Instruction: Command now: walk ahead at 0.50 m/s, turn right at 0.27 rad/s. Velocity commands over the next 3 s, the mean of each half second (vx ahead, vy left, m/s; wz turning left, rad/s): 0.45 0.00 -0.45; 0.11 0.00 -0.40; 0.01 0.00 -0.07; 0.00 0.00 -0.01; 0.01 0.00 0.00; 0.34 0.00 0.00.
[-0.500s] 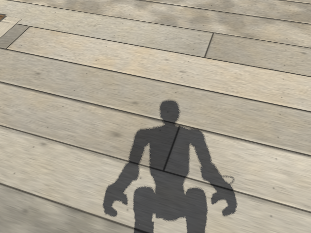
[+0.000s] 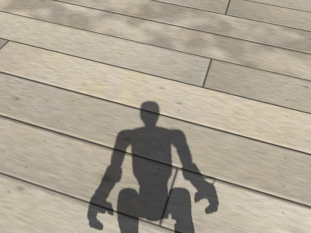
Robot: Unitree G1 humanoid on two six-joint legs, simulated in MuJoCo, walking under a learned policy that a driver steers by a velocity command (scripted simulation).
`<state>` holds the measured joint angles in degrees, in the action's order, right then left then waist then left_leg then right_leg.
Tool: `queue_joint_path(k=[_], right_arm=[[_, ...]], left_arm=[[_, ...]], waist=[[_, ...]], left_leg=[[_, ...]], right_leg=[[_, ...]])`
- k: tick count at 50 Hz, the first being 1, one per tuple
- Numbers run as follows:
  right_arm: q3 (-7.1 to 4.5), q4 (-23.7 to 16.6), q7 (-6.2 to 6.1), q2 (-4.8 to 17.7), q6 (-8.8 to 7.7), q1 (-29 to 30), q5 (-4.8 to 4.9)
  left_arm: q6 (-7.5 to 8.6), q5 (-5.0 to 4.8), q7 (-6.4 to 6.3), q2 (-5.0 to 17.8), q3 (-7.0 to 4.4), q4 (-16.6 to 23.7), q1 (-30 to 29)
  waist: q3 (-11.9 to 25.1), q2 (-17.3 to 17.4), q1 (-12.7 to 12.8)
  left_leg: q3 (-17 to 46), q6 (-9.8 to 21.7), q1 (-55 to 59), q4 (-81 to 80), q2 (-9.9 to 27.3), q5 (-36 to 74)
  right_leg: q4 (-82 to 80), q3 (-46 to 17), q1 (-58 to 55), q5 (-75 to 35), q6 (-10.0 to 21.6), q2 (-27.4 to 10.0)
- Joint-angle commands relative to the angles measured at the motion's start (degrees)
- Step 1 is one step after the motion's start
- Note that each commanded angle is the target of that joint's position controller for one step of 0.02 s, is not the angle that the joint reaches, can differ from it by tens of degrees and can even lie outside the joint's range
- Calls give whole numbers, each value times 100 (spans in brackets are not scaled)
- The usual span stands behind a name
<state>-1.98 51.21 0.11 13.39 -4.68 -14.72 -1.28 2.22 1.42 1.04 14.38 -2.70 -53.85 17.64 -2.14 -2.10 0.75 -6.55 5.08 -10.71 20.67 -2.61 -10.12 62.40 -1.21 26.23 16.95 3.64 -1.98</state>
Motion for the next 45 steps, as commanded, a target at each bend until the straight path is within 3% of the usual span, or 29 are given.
queue_joint_path(k=[1, 5, 8, 11, 13, 16, 17, 18, 19, 20, 21, 22, 23, 24, 25, 26, 29, 34, 40, 43, 45], right_arm=[[-131, -88, -24, 580, -198, -313, 46], [-113, 79, -46, 512, -195, -604, 35], [-106, 179, -82, 539, -192, -754, 45], [-116, 351, -144, 600, -156, -1093, 30], [-128, 430, -182, 656, -103, -1182, 8], [-183, 436, -238, 876, -5, -1038, -21], [-206, 415, -238, 956, 51, -1007, -26], [-218, 353, -230, 991, 90, -912, 9], [-157, 89, -188, 732, 57, -945, 112], [-152, -286, -122, 511, 17, -964, 171], [-187, -351, -126, 766, 3, -429, 83], [-136, -434, -129, 609, -43, -259, 145], [-144, -362, -147, 594, -37, -311, 114], [-167, -391, -151, 628, 52, -270, -9], [-163, -373, -134, 581, 172, -424, -84], [-167, -401, -122, 539, 275, -457, -108], [-145, -531, -116, 450, 417, -353, -72], [-142, -880, -143, 599, 506, 451, -24], [-94, -978, -183, 660, 496, 775, 49], [-83, -945, -217, 678, 452, 634, 91], [-77, -820, -245, 637, 404, 237, 78]], left_arm=[[-105, 32, 83, 220, -77, 181, 209], [-115, 15, 135, 156, -61, 468, -611], [-83, 19, 182, 34, 18, 692, -1218], [-76, 39, 214, 14, 66, 918, -1715], [-70, 53, 222, 58, 57, 1005, -1800], [-76, 76, 170, 227, -38, 891, -1220], [-51, 83, 149, 348, -110, 745, -695], [7, 151, 99, 532, -222, 484, 164], [15, 216, -1, 1137, -418, 409, 768], [-44, 55, -23, 1597, -526, 583, 381], [-92, -130, -59, 1468, -510, 560, 419], [-82, -149, -105, 1192, -440, 549, 85], [-83, -153, -118, 881, -361, 578, -196], [-81, -190, -144, 706, -308, 607, -397], [-75, -181, -149, 628, -264, 659, -558], [-41, -166, -132, 673, -260, 663, -505], [-8, -111, -110, 954, -328, 661, -312], [-150, -109, -170, 986, -333, 708, 37], [-234, 0, -224, 899, -283, 693, 251], [-274, 14, -244, 923, -260, 696, 116], [-286, -71, -275, 912, -225, 720, -157]], waist=[[-54, 574, 53], [-273, 525, -66], [-360, 543, -192], [-437, 532, -344], [-412, 569, -317], [33, 792, 21], [356, 802, 232], [767, 598, 641], [1389, -130, 811], [1850, -1082, 399], [1581, 17, 512], [943, 102, 333], [433, 415, 83], [229, 405, -79], [276, 319, -236], [359, 279, -279], [589, 132, -293], [623, -169, 9], [451, -269, 214], [345, -303, 163], [286, -235, -117]], left_leg=[[1072, 475, 329, -1399, 1616, 922], [446, 373, 554, -1475, 1497, 1337], [13, 272, 665, -1402, 1432, 1816], [-226, 240, 1163, -1220, 1583, 2390], [-373, 204, 1563, -893, 1689, 3143], [-651, 140, 1867, 409, 1765, 5512], [-690, 134, 1773, 1298, 1769, 5633], [-775, -11, 1162, 2662, 1652, 4872], [-840, -280, -479, 4679, 1267, 2388], [-156, -586, -2402, 6573, -77, -2319], [794, -550, -2738, 6540, 351, -1829], [809, -542, -2780, 6187, 564, -1413], [799, -557, -2556, 5606, 729, -1254], [818, -615, -2329, 5219, 792, -1187], [810, -678, -2022, 4970, 785, -1134], [772, -739, -1880, 4762, 725, -1090], [677, -850, -1906, 4226, 637, -748], [769, -874, -2250, 3466, 592, -231], [831, -654, -2077, 2626, 450, -490], [811, -463, -1470, 1900, 298, -813], [765, -325, -527, 613, 246, -233]], right_leg=[[-7, -175, 730, -536, -73, -263], [-753, -54, 1306, -1332, -155, -292], [-1703, 299, 1119, -1813, -140, -221], [-2330, 646, 1060, -1731, 19, -133], [-2577, 801, 951, -1353, 195, -7], [-2718, 1106, 29, -463, 576, 516], [-2894, 1103, -589, -278, 735, 708], [-3429, 861, -1751, -612, 941, 734], [-3559, -842, -3339, -830, 1426, -568], [-4087, -3820, -4348, -3121, 2369, -2062], [-4031, -2964, -4056, -4310, 2266, -1865], [-4042, -2209, -3374, -4935, 2065, -1711], [-4203, -1675, -2639, -4985, 1697, -1336], [-4324, -1371, -2160, -4886, 1480, -1017], [-4398, -1126, -1844, -4925, 1378, -824], [-4376, -1053, -1714, -5217, 1328, -737], [-4272, -913, -1653, -5651, 1208, -522], [-4134, -1264, -1940, -4980, 872, -418], [-3887, -1594, -2446, -4994, 894, -662], [-3627, -1770, -2394, -5039, 851, -705], [-3338, -1810, -2085, -4471, 578, -515]])
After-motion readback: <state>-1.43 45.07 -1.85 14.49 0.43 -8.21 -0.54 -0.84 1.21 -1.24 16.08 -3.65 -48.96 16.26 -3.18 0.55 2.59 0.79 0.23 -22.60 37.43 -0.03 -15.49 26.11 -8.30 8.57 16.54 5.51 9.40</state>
